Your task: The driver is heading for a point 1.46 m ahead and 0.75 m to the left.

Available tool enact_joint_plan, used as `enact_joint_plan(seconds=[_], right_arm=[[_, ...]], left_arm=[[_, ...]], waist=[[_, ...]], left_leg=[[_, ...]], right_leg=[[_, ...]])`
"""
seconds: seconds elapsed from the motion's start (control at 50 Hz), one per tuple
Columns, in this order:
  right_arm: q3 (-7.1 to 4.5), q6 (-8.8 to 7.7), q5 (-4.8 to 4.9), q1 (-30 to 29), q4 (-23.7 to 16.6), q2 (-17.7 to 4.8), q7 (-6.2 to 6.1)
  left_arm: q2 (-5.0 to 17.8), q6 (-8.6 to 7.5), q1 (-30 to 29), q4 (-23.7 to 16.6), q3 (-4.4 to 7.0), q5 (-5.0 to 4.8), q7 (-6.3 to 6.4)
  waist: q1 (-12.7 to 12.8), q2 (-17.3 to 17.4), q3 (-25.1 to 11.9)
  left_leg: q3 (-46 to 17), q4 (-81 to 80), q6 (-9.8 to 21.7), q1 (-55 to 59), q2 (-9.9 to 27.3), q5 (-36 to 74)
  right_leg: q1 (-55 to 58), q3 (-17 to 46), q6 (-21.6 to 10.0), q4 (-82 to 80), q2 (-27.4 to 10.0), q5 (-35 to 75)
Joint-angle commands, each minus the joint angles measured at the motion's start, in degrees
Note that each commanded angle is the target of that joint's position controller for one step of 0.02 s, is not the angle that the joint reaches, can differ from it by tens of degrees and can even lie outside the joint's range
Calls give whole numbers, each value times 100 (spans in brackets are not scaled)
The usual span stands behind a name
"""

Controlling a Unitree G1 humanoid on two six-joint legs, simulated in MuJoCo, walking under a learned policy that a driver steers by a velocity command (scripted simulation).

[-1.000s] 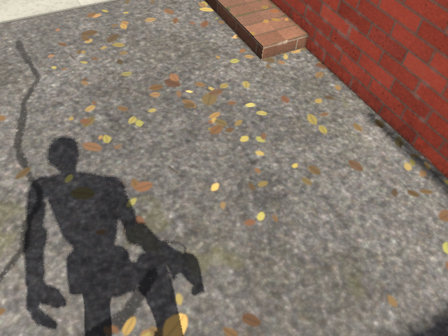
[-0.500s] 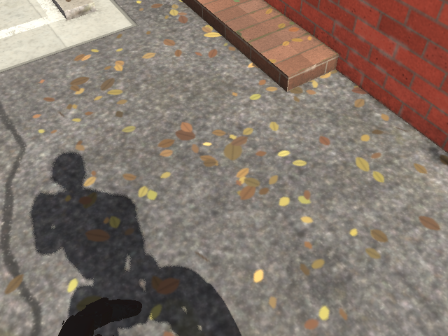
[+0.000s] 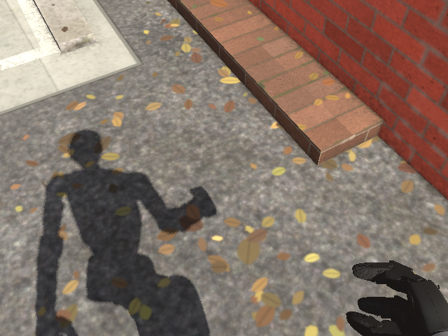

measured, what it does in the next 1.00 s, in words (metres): walks ahead, turning left: left foot, then right foot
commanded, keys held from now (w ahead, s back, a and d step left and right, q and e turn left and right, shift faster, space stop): w+q+shift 1.00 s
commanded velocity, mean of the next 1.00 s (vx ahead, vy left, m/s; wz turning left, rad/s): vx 1.00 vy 0.00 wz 0.75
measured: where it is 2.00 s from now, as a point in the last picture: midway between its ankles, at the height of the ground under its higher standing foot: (70, 83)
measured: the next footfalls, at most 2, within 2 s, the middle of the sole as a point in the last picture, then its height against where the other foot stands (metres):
left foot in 0.06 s outside the picture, level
right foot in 0.46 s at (283, 260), level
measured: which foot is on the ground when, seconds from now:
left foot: up 0.00-0.04, down 0.06-0.48, up 0.50-0.90, down 0.92-1.00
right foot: down 0.00-0.04, up 0.06-0.44, down 0.46-0.92, up 0.94-1.00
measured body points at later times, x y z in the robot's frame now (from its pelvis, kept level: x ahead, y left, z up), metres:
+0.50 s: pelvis +0.49 +0.03 -0.01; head +0.52 +0.03 +0.44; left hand +0.70 +0.31 -0.04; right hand +0.52 -0.26 -0.13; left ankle +0.25 +0.10 -0.68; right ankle +0.65 -0.06 -0.72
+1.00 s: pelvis +0.88 +0.23 -0.02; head +0.90 +0.25 +0.43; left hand +0.72 +0.45 -0.14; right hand +1.19 +0.16 -0.12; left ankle +0.92 +0.29 -0.72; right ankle +0.83 -0.01 -0.58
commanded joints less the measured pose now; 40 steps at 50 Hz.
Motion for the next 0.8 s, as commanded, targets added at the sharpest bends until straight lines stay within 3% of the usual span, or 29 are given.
enact_joint_plan(seconds=[0.02,0.04,0.06,0.08,0.1,0.12,0.14,0.16,0.18,0.22,0.26,0.3,0.34,0.4,0.42,0.44,0.46,0.48,0.5,0.52,0.54,0.56,0.6,0.66,0.68,0.72,0.76,0.78,0.8], right_arm=[[-314,-38,16,1226,100,-935,-169],[-419,-17,26,2506,497,-1105,-242],[-546,29,-44,3646,752,-1412,-321],[-700,27,-159,3621,808,-1966,-267],[-686,99,24,3158,766,-1536,-155],[-639,58,10,2626,710,-1268,-132],[-598,32,20,2589,802,-1000,-113],[-552,15,15,2635,905,-836,-150],[-487,3,33,2693,1029,-686,-198],[-500,-73,130,2814,1088,-807,-233],[-543,-129,146,2771,973,-1001,-241],[-606,-161,124,2618,810,-1102,-210],[-701,-190,182,2775,759,-1325,-135],[-759,-135,221,3088,738,-1415,-147],[-781,-111,200,3134,727,-1510,-171],[-812,-87,168,3103,711,-1648,-168],[-806,-101,146,2928,648,-1621,-146],[-603,-147,109,2811,421,-864,-154],[-450,-113,435,3506,9,-418,-175],[-457,21,250,3090,189,-822,-245],[-480,80,125,2615,168,-916,-194],[-480,130,78,2359,156,-886,-118],[-435,283,-34,2107,-44,-656,43],[-340,428,-39,1417,-451,-470,148],[-292,433,-41,1287,-641,-449,191],[-268,437,-34,917,-830,-583,260],[-215,433,-23,517,-932,-613,332],[-181,437,-18,367,-981,-582,361],[-185,433,-22,302,-944,-639,365]], left_arm=[[1276,29,-140,-251,269,200,127],[1314,120,-343,-287,292,293,196],[1086,148,-496,-428,241,354,222],[168,76,173,-709,44,78,29],[719,-54,-278,-813,112,104,51],[804,-108,-1095,-1088,98,118,71],[782,-145,-1545,-1237,53,210,63],[667,-121,-1782,-1383,22,287,41],[556,-39,-1878,-1569,-13,381,0],[451,124,-2023,-1805,-63,468,-47],[470,190,-2739,-2215,-138,429,-97],[430,180,-3375,-2492,-232,301,-182],[471,178,-3507,-2530,-243,194,-201],[798,178,-3482,-2575,-148,188,-91],[966,161,-3180,-2507,-72,194,-32],[1150,129,-2471,-2321,25,212,44],[1378,101,-1429,-2116,137,263,154],[1817,95,-197,-1996,267,423,279],[2215,141,-684,-2040,350,513,223],[1597,187,-1304,-2157,301,452,186],[1073,187,-1634,-2175,174,379,163],[873,177,-1649,-2043,126,386,136],[753,104,-1376,-1711,85,304,143],[456,-17,-1076,-1371,23,128,44],[628,-58,-1199,-1382,47,139,42],[741,-114,-1434,-1365,67,160,64],[884,-115,-1262,-1255,91,160,80],[1013,-114,-1196,-1218,113,170,93],[1093,-97,-1036,-1184,121,168,112]], waist=[[-1030,-730,-574],[-1674,-681,-1120],[-2112,-435,-1718],[-1311,1776,-2295],[-1361,1306,-2141],[-1218,637,-1127],[-1148,-139,-804],[-969,-318,-450],[-727,-231,-281],[-513,-56,-95],[-529,-2,293],[-624,112,455],[-795,186,250],[-882,221,9],[-742,207,-261],[-369,55,-754],[189,10,-1312],[549,-782,-2185],[-234,-2600,-2739],[-279,-1469,-1773],[-258,-774,-1030],[-313,-335,-622],[-497,-630,-289],[-583,-524,-70],[-716,-732,-84],[-848,-538,149],[-787,-220,410],[-786,-258,504],[-772,-187,480]], left_leg=[[437,-32,400,2211,-697,-744],[408,-46,547,3387,-697,-984],[-450,442,765,4783,59,-2123],[-4054,-337,1902,6441,1570,-3342],[-5566,-1395,1983,6400,1545,-3639],[-4552,-1436,1810,5593,1327,-3028],[-3891,-1440,1674,4824,1107,-2297],[-3395,-1496,1557,4094,831,-1761],[-3106,-1585,1505,3505,599,-1525],[-2910,-1764,1560,2958,432,-1463],[-2716,-2212,1578,2083,327,-1515],[-2293,-2459,1307,1220,-50,-1284],[-2252,-2537,1051,1129,-57,-576],[-2421,-1824,753,2370,80,355],[-2406,-1168,643,2708,80,1175],[-2232,-66,515,2771,-108,1738],[-2086,1405,393,2070,-346,1380],[-1687,3420,409,1153,-660,-1264],[-1090,4841,314,-257,-976,-3422],[-938,5243,376,-873,-423,-2801],[-803,4966,350,-940,-203,-2349],[-784,4737,294,-766,-19,-2169],[-761,4507,223,-677,218,-2140],[-545,4262,229,-938,309,-1800],[-484,4015,220,-902,315,-1480],[-388,3305,221,-774,327,-864],[129,2285,341,-318,142,-458],[337,1856,444,14,51,-374],[626,1594,554,308,-201,-371]], right_leg=[[-499,-167,-215,1928,-1362,7187],[-861,-431,-131,3481,-1296,7174],[-2046,-573,-107,5500,-1101,5781],[-4614,-459,260,8060,36,447],[-5647,-51,129,8367,-44,-188],[-6014,130,79,8085,-479,394],[-5783,100,101,7618,-658,542],[-5552,87,176,7230,-790,500],[-5319,73,308,6924,-843,364],[-5310,-7,529,6339,-945,-76],[-5182,-240,746,5245,-1046,211],[-4173,-440,865,3807,-923,1423],[-3192,-558,864,3188,-697,2522],[-3057,-405,770,2520,-612,2375],[-2719,-418,707,2412,-485,1894],[-1930,-517,633,2351,-375,1422],[-634,-309,533,2587,-742,999],[619,1196,384,2473,-2208,-1097],[1076,4511,-127,996,-3465,-2539],[283,4232,-224,815,-3161,-3150],[-425,3017,-153,936,-2840,-2175],[-1002,2106,-92,928,-2572,-857],[-1544,978,73,827,-2245,328],[-1664,-263,337,662,-1946,2062],[-1779,-461,252,539,-2029,2316],[-1977,-1070,300,268,-1893,2563],[-2007,-1672,417,51,-1660,3142],[-2014,-1881,462,24,-1672,3665],[-1787,-2076,547,258,-1613,5005]])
